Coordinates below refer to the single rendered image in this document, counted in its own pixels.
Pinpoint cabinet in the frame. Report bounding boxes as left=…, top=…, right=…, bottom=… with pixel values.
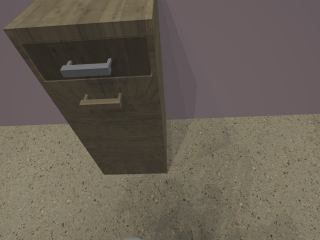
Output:
left=3, top=0, right=167, bottom=175

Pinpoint handle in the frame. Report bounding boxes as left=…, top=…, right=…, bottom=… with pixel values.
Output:
left=60, top=58, right=112, bottom=78
left=79, top=98, right=122, bottom=110

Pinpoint drawer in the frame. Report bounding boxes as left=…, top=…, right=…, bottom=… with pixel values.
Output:
left=21, top=34, right=151, bottom=81

